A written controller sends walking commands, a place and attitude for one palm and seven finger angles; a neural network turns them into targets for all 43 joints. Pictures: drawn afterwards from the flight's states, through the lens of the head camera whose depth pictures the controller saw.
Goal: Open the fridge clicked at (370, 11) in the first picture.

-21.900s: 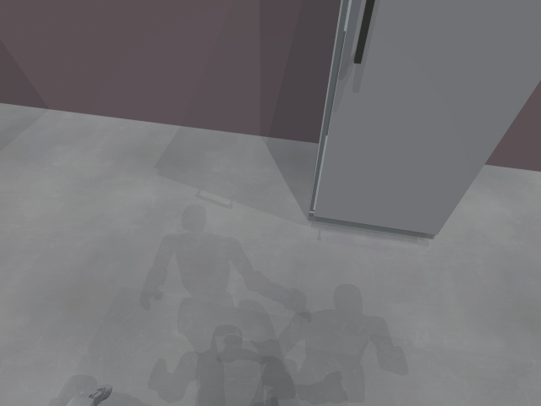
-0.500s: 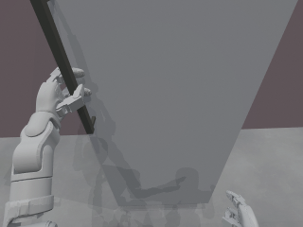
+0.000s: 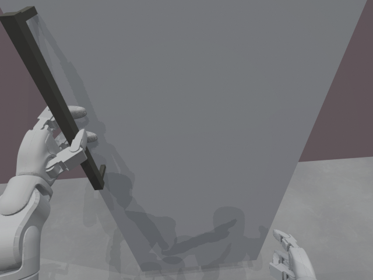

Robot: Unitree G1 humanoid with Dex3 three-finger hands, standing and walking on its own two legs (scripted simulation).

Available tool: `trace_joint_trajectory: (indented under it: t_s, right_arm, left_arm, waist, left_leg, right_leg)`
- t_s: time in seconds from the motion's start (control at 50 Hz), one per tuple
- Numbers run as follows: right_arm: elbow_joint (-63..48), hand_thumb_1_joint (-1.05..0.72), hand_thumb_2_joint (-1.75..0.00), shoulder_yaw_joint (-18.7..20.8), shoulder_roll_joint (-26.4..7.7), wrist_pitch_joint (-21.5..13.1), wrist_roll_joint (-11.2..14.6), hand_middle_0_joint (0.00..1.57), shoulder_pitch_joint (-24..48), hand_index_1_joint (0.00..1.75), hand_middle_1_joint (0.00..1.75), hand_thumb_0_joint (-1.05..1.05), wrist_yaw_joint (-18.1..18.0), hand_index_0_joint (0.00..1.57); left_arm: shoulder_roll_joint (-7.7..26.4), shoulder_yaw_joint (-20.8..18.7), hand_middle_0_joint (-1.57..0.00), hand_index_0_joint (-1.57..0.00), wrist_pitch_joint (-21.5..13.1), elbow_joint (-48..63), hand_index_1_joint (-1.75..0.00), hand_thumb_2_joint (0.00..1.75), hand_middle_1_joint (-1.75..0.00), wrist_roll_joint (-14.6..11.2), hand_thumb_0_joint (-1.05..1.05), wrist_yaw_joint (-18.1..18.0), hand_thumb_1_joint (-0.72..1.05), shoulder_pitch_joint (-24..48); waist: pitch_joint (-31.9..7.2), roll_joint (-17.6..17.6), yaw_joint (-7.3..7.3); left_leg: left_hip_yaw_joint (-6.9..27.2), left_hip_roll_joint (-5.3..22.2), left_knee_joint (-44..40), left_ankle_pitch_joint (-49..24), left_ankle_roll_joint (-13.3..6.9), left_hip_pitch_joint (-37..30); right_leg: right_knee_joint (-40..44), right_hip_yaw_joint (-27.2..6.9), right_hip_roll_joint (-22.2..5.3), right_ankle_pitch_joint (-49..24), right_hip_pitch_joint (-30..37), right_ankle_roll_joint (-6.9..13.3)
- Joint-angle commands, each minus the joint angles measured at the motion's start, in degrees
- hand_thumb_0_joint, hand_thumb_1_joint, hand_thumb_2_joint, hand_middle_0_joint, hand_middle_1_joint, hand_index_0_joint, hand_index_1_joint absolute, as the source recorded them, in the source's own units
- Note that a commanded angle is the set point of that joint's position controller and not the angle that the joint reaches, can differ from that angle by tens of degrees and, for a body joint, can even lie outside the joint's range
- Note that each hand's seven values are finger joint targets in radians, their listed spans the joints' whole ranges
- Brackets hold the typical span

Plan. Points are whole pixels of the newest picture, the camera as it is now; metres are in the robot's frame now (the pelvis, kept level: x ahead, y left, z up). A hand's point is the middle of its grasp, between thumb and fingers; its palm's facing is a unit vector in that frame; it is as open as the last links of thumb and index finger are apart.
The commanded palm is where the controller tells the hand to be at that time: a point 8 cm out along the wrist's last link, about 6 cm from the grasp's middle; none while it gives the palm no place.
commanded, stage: pull the door a little, standing still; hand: left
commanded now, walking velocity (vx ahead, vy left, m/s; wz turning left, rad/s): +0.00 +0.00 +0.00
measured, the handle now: (72, 118) +0.33 +0.22 +0.24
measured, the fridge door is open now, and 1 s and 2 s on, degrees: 1 22 48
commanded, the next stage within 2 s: walk backward, drawing the door open in 0.04 s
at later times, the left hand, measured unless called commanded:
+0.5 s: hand (78, 173) +0.23 +0.18 +0.20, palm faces +0.43 -0.82 -0.39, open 6.7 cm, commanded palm +0.18 +0.22 +0.21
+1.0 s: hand (86, 243) +0.13 +0.13 +0.20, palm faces +0.43 -0.86 -0.28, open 7.1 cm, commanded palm +0.07 +0.17 +0.21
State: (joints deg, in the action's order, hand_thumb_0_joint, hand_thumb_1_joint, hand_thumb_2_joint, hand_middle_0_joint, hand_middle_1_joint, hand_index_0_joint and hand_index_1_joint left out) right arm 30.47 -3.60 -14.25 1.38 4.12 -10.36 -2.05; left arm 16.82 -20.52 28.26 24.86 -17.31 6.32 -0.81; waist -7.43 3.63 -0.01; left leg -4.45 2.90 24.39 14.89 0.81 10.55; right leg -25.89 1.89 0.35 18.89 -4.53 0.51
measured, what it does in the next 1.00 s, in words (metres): walks backwards, turning left: right foot, then left foot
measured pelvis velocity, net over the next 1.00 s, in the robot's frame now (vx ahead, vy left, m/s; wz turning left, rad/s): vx -0.10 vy -0.09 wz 0.26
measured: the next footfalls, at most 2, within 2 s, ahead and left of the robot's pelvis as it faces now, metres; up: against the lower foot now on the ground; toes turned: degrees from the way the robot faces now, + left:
right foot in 0.46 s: +0.10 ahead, -0.07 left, +0.00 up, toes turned +2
left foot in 0.94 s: -0.10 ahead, +0.04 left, +0.00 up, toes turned +16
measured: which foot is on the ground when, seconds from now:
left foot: down 0.00-0.52, up 0.54-0.92, down 0.94-1.00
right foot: down 0.00-0.28, up 0.30-0.44, down 0.46-0.94, up 0.96-1.00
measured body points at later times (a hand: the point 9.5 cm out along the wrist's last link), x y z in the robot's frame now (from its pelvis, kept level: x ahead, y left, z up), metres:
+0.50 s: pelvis +0.01 -0.03 -0.01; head +0.05 -0.09 +0.43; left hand +0.21 +0.22 +0.23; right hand +0.22 -0.22 -0.11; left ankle -0.04 +0.14 -0.74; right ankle +0.06 -0.08 -0.74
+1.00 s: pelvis -0.10 -0.09 -0.01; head -0.07 -0.08 +0.44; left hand +0.10 +0.17 +0.22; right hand +0.10 -0.30 -0.09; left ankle -0.14 +0.03 -0.74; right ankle +0.00 -0.13 -0.70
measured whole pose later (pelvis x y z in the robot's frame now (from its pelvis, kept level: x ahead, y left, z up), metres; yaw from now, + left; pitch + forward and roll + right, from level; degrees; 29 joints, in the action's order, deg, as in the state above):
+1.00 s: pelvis -0.10 -0.09 -0.01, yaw +15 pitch +0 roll +0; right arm 31.2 1.7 -11.3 -4.0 -1.6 -12.7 -3.5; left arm 18.8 -10.9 -6.3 32.0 -0.5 -8.4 -10.5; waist 4.1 -0.1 5.3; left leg -0.7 1.5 28.9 14.3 -0.3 13.1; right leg -49.7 5.0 3.4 16.3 -31.6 -1.1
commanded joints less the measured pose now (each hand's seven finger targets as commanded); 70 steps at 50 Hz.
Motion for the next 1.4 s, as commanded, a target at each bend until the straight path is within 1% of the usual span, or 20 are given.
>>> trace_joint_trajectory:
  t_s: [0.0, 0.12, 0.14, 0.2, 0.28, 0.42, 0.5, 0.54, 0.62, 0.8, 0.86, 0.9, 0.92, 0.94, 0.98, 1.04, 1.16, 1.22, 1.28, 1.38]
  right_arm:
    - [-11.7, -0.9, -0.9, 2.2, -4.8, -4.3, 0.3, 0.2, 11.8, 0.3, 0.3, 0.0, 0.5, 0.2]
    - [-12.1, -0.9, -0.9, 2.6, -4.4, -6.6, 0.3, 0.2, 10.2, 0.3, 0.3, 0.0, 2.1, 0.2]
    - [-12.2, -0.9, -0.9, 3.0, -8.0, -5.0, -1.4, 0.2, 5.7, 0.3, 0.3, 0.0, 0.4, 0.2]
    - [-10.7, -0.9, -0.9, 4.4, -7.2, -4.0, -3.0, 0.2, 3.3, 0.3, 0.3, 0.0, -0.1, 0.2]
    - [-10.3, -0.9, -0.9, 5.1, -6.7, -3.5, -4.9, 0.2, 4.0, 0.3, 0.3, 0.0, 1.5, 0.2]
    - [-10.4, -0.9, -0.9, 5.1, -2.8, -4.2, -4.1, 0.2, 4.2, 0.3, 0.3, 0.0, 0.0, 0.2]
    - [-10.7, -0.9, -0.9, 7.0, -2.3, -4.1, -3.6, 0.2, 4.9, 0.3, 0.3, 0.0, -1.4, 0.2]
    - [-10.0, -0.9, -0.9, 6.2, -1.5, -4.7, -4.2, 0.2, 5.3, 0.3, 0.3, 0.0, -1.6, 0.2]
    - [-8.5, -0.9, -0.9, 5.2, -1.1, -4.0, -4.4, 0.2, 5.1, 0.3, 0.3, 0.0, -2.5, 0.2]
    - [-6.6, -0.9, -0.9, 4.9, -1.1, -5.1, -5.0, 0.2, 4.2, 0.3, 0.3, 0.0, -3.0, 0.2]
    - [-5.1, -0.9, -0.9, 4.9, -1.0, -6.6, -4.8, 0.2, 0.2, 0.3, 0.3, 0.0, -2.2, 0.2]
    - [-6.2, -0.9, -0.9, 5.4, -2.6, -7.0, -4.5, 0.2, -0.6, 0.3, 0.3, 0.0, -2.1, 0.2]
    - [-10.0, -0.9, -0.9, 5.9, -3.9, -8.0, -6.2, 0.2, 3.4, 0.3, 0.3, 0.0, -1.5, 0.2]
    - [-7.7, -0.9, -0.9, 5.7, -1.8, -9.1, -6.5, 0.2, 2.9, 0.3, 0.3, 0.0, -1.0, 0.2]
    - [-7.0, -0.9, -0.9, 8.6, -2.9, -8.6, -5.5, 0.2, 3.4, 0.3, 0.3, 0.0, 0.0, 0.2]
    - [-3.2, -0.9, -0.9, 8.8, -4.5, -10.4, -5.1, 0.2, 3.8, 0.3, 0.3, 0.0, -0.2, 0.2]
    - [-1.8, -0.9, -0.9, 8.6, -3.1, -11.5, -4.7, 0.2, 4.3, 0.3, 0.3, 0.0, 0.3, 0.2]
    - [-1.1, -0.9, -0.9, 8.4, -2.2, -12.4, -4.5, 0.2, 5.9, 0.3, 0.3, 0.0, 0.5, 0.2]
    - [-1.7, -0.9, -0.9, 7.5, 1.2, -10.8, -2.8, 0.2, 7.1, 0.3, 0.3, 0.0, 0.1, 0.2]
    - [-2.6, -0.9, -0.9, 6.1, 1.8, -8.7, -5.3, 0.2, 10.8, 0.3, 0.3, 0.0, -2.5, 0.2]
  left_arm:
    - [7.9, -2.0, -0.45, -0.45, -2.9, 22.9, -1.4, 0.9, -1.4, -1.9, 0.0, 3.3, 0.9, -10.5]
    - [7.2, -3.1, -0.45, -0.45, -4.1, 34.4, -1.4, 0.9, -1.4, -3.6, 0.0, 4.3, 0.9, -26.0]
    - [22.2, -7.6, -0.45, -0.45, -17.1, 36.9, -1.4, 0.9, -1.4, 9.2, 0.0, -4.6, 0.9, 7.8]
    - [7.3, 1.7, -0.45, -0.45, -23.9, 23.3, -1.4, 0.9, -1.4, 10.4, 0.0, -8.4, 0.9, -18.5]
    - [8.7, 2.7, -0.45, -0.45, -30.6, 29.8, -1.4, 0.9, -1.4, 12.1, 0.0, -10.4, 0.9, -16.3]
    - [9.7, -0.1, -0.45, -0.45, -34.2, 27.2, -1.4, 0.9, -1.4, 12.0, 0.0, -12.7, 0.9, -18.2]
    - [13.8, -6.0, -0.45, -0.45, -35.5, 23.3, -1.4, 0.9, -1.4, 12.9, 0.0, -13.6, 0.9, -18.2]
    - [12.3, -5.6, -0.45, -0.45, -37.2, 20.1, -1.4, 0.9, -1.4, 13.9, 0.0, -13.7, 0.9, -16.9]
    - [12.4, -5.4, -0.45, -0.45, -38.7, 19.7, -1.4, 0.9, -1.4, 14.8, 0.0, -15.3, 0.9, -15.6]
    - [12.3, -3.7, -0.45, -0.45, -41.5, 23.2, -1.4, 0.9, -1.4, 15.4, 0.0, -17.7, 0.9, -7.6]
    - [10.7, -1.0, -0.45, -0.45, -42.4, 23.8, -1.4, 0.9, -1.4, 15.6, 0.0, -16.8, 0.9, -5.5]
    - [9.5, 2.0, -0.45, -0.45, -43.8, 25.5, -1.4, 0.9, -1.4, 14.4, 0.0, -15.9, 0.9, -2.6]
    - [10.5, 1.3, -0.45, -0.45, -44.4, 25.7, -1.4, 0.9, -1.4, 15.3, 0.0, -16.1, 0.9, -1.0]
    - [10.7, 1.6, -0.45, -0.45, -43.9, 22.2, -1.4, 0.9, -1.4, 17.0, 0.0, -15.5, 0.9, -0.9]
    - [15.7, -1.7, -0.45, -0.45, -43.3, 34.1, -1.4, 0.9, -1.4, 16.4, 0.0, -12.9, 0.9, 9.6]
    - [4.9, 6.9, -0.45, -0.45, -40.5, 23.5, -1.4, 0.9, -1.4, 15.9, 0.0, -11.6, 0.9, 5.5]
    - [6.8, 4.5, -0.45, -0.45, -39.4, 24.2, -1.4, 0.9, -1.4, 15.1, 0.0, -10.9, 0.9, 11.2]
    - [8.7, 2.3, -0.45, -0.45, -40.0, 23.5, -1.4, 0.9, -1.4, 14.0, 0.0, -11.0, 0.9, 13.5]
    - [18.0, -3.6, -0.45, -0.45, -40.0, 22.8, -1.4, 0.9, -1.4, 13.9, 0.0, -12.1, 0.9, 15.1]
    - [9.7, 1.1, -0.45, -0.45, -40.3, 20.6, -1.4, 0.9, -1.4, 14.0, 0.0, -11.8, 0.9, 13.7]
  waist:
    - [-10.0, -2.8, -6.08]
    - [-6.9, -0.6, -6.44]
    - [2.4, -1.6, 0.07]
    - [1.2, -3.4, 0.64]
    - [-2.0, 16.2, 0.78]
    - [-3.4, 4.2, 0.17]
    - [-5.2, -21.2, -1.89]
    - [-4.0, -18.7, -1.89]
    - [-7.1, -9.5, -0.83]
    - [-4.7, -10.3, -1.3]
    - [-4.1, -8.1, 0.99]
    - [-1.6, 11.2, 3.72]
    - [-0.3, 24.7, 0.92]
    - [1.9, 13.5, -0.39]
    - [0.7, 5.4, 0.26]
    - [3.0, 2.8, -0.63]
    - [-4.2, 17.7, 1.85]
    - [-5.8, 14.8, 0.6]
    - [-8.5, -17.3, -0.5]
    - [-3.3, -10.3, -1.42]
  left_leg:
    - [2.5, -1.9, 3.4, -36.6, -2.9, -9.6]
    - [3.6, -1.1, 4.3, -41.4, -2.1, -9.5]
    - [0.9, -1.0, 7.3, -41.6, -3.2, -8.2]
    - [3.3, -1.1, 7.2, -48.7, -3.5, -10.0]
    - [12.3, 7.8, 1.8, -75.0, -7.1, -26.6]
    - [8.7, 7.2, 4.9, -48.4, -4.1, -16.6]
    - [6.4, -7.4, 32.7, 16.4, -1.2, 10.6]
    - [10.1, -6.2, 39.3, 15.2, -1.3, 13.9]
    - [8.4, -4.5, 41.1, 11.0, -0.2, 12.9]
    - [1.1, -4.1, 22.9, 14.0, -2.1, 9.2]
    - [-3.5, -4.6, 6.2, 10.5, -2.3, 3.0]
    - [9.3, 4.3, -20.0, 3.0, -5.5, -3.2]
    - [36.7, 23.8, -17.5, -2.5, -12.1, 4.1]
    - [43.8, 30.8, -14.7, -11.9, -16.7, 9.7]
    - [33.6, 24.2, -11.1, -16.4, -14.9, 7.2]
    - [17.7, 13.2, -3.0, -21.6, -8.6, -3.9]
    - [24.3, 10.8, -2.4, -25.8, -6.5, -9.2]
    - [24.2, 8.2, 1.0, -17.1, -4.7, -3.0]
    - [3.7, -5.8, 32.9, 19.8, 1.4, 16.5]
    - [2.2, -1.3, 41.2, 17.3, 2.0, 23.5]
  right_leg:
    - [-1.4, 2.6, -0.4, -46.5, 0.2, -2.0]
    - [-2.1, 4.0, 0.3, -44.3, -2.6, -1.8]
    - [1.9, -0.5, 1.0, -45.2, -10.0, -4.3]
    - [-1.0, 3.0, 0.9, -48.6, -9.7, -4.3]
    - [-17.7, 0.8, 4.9, 3.1, -24.5, -2.6]
    - [2.3, -0.5, 0.6, -13.2, -12.7, -2.8]
    - [3.3, -13.4, -15.3, -64.5, 2.9, -1.8]
    - [3.5, -10.3, -16.0, -56.5, 0.9, -4.6]
    - [5.1, -9.0, -16.0, -38.0, -1.0, 1.9]
    - [17.1, -6.1, -16.0, -9.8, -1.5, 0.7]
    - [18.6, 1.6, -11.3, -7.4, -4.0, -5.7]
    - [-5.1, 7.3, -0.6, -5.1, -10.1, -10.9]
    - [-34.3, -1.9, -0.9, 7.7, -19.7, -5.7]
    - [-49.8, -10.4, -0.8, 6.8, -22.4, -2.2]
    - [-52.7, -9.4, 1.0, 5.6, -26.9, -3.3]
    - [-43.3, -3.7, 0.8, 3.7, -31.5, -4.1]
    - [-12.8, -1.2, 4.3, 9.8, -15.1, -5.4]
    - [5.7, 0.4, 4.1, 0.7, -2.3, -4.7]
    - [6.2, -9.1, -17.2, -34.1, 7.7, 5.8]
    - [-1.6, -1.3, -17.4, -45.1, 10.1, 9.5]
